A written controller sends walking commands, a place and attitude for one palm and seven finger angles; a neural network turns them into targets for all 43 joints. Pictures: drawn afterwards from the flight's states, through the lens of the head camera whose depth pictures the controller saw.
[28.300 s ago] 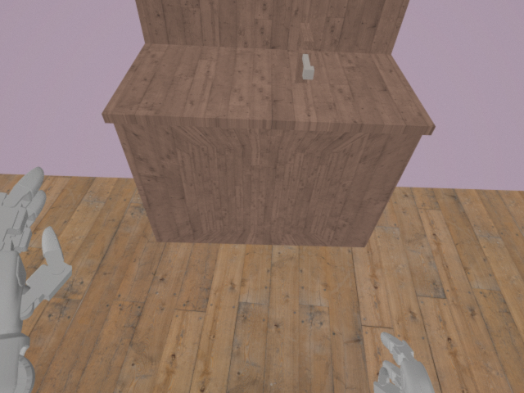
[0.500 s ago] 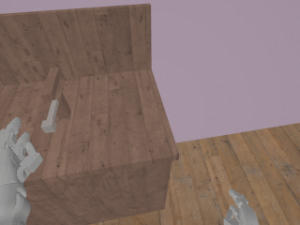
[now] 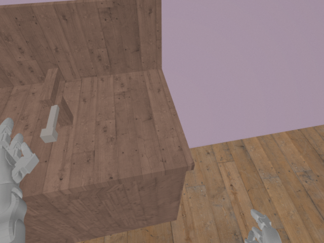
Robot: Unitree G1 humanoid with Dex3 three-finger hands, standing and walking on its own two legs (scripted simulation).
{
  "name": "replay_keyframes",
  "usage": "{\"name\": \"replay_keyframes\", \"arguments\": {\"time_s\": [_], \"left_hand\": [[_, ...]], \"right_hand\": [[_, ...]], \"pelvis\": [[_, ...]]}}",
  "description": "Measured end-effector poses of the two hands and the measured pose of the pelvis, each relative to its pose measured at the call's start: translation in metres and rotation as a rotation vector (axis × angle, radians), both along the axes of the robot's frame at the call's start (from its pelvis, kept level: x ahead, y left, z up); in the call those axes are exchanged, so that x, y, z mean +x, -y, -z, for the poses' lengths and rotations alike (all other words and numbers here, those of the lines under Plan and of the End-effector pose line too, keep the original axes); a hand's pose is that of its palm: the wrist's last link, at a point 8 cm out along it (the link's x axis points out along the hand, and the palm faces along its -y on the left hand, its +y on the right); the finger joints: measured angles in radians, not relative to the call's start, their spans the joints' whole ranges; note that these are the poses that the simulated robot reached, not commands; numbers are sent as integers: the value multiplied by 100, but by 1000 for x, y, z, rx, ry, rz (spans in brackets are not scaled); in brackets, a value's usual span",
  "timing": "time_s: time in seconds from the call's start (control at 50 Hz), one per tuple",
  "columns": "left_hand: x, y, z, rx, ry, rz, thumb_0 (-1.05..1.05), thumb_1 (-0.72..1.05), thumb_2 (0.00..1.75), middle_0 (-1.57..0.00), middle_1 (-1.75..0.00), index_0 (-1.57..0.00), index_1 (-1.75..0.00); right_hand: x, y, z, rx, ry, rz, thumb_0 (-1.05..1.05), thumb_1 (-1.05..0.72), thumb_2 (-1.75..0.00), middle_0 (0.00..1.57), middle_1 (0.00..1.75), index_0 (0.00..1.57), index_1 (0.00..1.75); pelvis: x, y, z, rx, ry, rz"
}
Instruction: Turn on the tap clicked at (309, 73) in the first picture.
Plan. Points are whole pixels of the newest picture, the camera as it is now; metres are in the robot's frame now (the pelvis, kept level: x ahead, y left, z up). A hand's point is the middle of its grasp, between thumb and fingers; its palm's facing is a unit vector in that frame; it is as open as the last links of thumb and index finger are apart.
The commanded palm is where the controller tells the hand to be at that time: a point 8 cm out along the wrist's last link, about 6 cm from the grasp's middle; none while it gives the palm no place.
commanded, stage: reach beside the lever's end, fingers flat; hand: left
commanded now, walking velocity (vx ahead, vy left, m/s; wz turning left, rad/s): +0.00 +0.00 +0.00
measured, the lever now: (49, 135) +0.33 +0.33 +0.08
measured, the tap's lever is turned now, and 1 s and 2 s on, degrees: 0 0 13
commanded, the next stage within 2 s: push the lever round in 0.80 s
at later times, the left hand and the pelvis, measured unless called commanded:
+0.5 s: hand (32, 145) +0.30 +0.36 +0.07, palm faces +0.54 -0.83 -0.12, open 7.8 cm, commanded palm +0.26 +0.39 +0.07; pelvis +0.00 +0.00 -0.01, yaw +0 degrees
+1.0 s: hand (35, 148) +0.30 +0.35 +0.07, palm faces +0.54 -0.84 -0.12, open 7.8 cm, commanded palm +0.26 +0.38 +0.07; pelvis +0.01 +0.01 -0.01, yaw +0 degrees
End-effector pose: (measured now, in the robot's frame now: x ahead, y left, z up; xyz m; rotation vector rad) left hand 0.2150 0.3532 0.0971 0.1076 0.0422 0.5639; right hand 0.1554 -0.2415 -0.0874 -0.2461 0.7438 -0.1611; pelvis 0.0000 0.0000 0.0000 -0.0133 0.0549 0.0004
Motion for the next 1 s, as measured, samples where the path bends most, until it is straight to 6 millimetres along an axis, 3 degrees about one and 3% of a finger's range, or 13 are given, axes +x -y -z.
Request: {"name": "replay_keyframes", "arguments": {"time_s": [0.48,0.68,0.82,1.0], "left_hand": [[38,-35,16,-7,-32,-22,2,90,90,-15,-15,-15,-15],[47,-34,23,-7,-35,0,2,90,90,-15,-15,-15,-15],[42,-34,23,4,-24,-9,2,90,90,-15,-15,-15,-15],[36,-29,22,-3,-14,-7,2,90,90,-15,-15,-15,-15]], "right_hand": [[-28,14,15,-36,-128,44,1,-90,-90,20,30,20,30],[-42,18,17,-39,-178,78,1,-91,-90,20,30,20,30],[-39,12,17,-30,-175,80,1,-91,-90,20,30,20,30],[-21,1,16,-18,-135,47,1,-90,-90,20,30,20,30]], "pelvis": [[0,1,6,-9,-59,2],[6,-3,7,-13,-78,13],[9,-6,7,-14,-76,15],[8,-8,7,-15,-69,4]]}}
